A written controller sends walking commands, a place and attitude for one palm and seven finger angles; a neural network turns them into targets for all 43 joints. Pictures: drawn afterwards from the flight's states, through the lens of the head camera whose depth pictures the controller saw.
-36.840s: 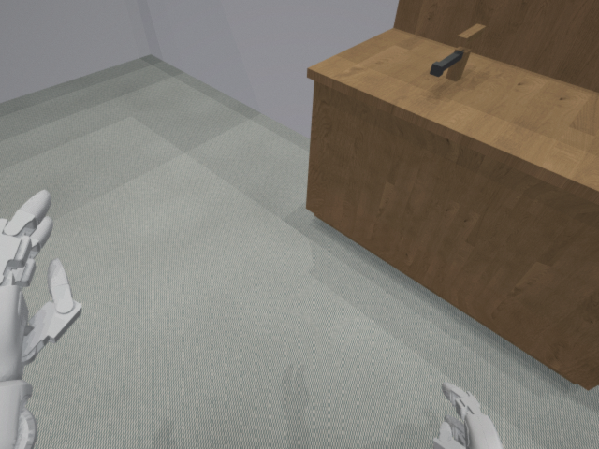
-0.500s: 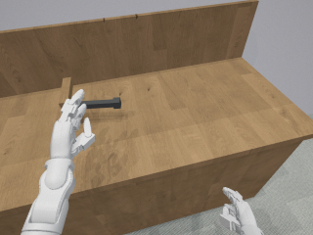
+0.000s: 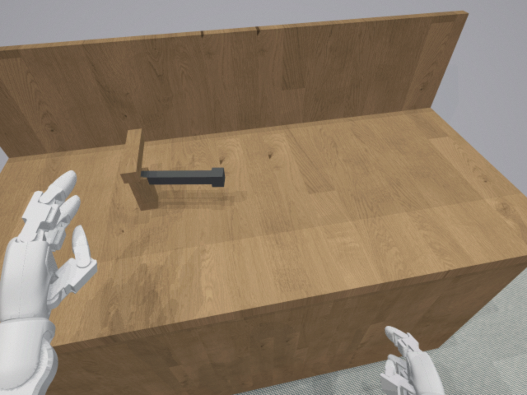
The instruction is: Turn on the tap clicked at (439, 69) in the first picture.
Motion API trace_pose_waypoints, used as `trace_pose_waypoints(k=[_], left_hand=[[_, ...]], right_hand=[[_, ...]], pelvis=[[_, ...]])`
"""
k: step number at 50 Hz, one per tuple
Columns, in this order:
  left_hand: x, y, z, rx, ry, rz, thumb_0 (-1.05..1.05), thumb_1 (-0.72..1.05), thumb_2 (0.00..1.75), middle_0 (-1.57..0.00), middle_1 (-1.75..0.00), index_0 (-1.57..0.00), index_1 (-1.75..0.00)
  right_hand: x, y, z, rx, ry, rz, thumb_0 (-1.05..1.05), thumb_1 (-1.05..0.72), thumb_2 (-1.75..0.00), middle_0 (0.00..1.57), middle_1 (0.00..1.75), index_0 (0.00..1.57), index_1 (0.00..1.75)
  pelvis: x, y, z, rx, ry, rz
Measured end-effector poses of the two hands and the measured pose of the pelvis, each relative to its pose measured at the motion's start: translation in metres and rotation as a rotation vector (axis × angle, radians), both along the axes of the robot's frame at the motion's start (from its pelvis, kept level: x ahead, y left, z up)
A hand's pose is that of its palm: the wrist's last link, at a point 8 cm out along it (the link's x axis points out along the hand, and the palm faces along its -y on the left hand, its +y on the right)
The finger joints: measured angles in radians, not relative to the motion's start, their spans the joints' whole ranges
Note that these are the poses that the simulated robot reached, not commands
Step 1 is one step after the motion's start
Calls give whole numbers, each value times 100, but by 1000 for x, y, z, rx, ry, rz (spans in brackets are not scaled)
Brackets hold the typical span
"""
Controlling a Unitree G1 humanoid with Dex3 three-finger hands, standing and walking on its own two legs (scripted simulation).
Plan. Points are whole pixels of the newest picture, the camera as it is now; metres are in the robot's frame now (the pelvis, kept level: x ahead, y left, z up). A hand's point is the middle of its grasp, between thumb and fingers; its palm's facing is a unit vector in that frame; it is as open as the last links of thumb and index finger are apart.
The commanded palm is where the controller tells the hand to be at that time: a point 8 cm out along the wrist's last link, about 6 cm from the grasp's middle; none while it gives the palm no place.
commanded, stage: draw the hand back beside the body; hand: left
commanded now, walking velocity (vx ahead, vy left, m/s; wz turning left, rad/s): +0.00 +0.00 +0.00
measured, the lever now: (217, 177) +0.49 +0.17 +0.04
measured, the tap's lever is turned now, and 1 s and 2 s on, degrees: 79 79 79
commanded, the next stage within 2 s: step back with the hand held close in 0.30 s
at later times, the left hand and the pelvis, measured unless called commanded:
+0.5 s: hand (77, 266) +0.20 +0.24 +0.17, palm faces +0.41 -0.84 -0.36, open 7.4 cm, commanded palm +0.15 +0.27 +0.17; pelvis -0.01 -0.01 +0.00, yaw +0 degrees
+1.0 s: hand (54, 321) +0.14 +0.25 +0.15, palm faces +0.35 -0.81 -0.48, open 7.4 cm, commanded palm +0.09 +0.28 +0.17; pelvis -0.07 +0.00 -0.01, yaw +0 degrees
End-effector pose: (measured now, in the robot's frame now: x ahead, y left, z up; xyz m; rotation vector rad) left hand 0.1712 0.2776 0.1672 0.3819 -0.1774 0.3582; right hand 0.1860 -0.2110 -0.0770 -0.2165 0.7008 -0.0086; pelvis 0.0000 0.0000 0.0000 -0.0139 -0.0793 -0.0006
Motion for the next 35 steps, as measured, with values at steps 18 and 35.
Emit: trace_pose_waypoints(k=[18,35], left_hand=[[-15,2,4,14,-16,31,2,89,90,-21,-31,-21,-30],[-26,-10,1,98,54,-33,2,89,90,-21,-31,-21,-30]], right_hand=[[0,4,-1,20,-26,14,1,-90,-90,20,30,20,30],[-36,-27,-5,-8,17,-104,1,-90,-90,21,30,20,30]], pelvis=[[-5,-2,-1,3,-3,8],[-30,-7,-5,16,73,-9]])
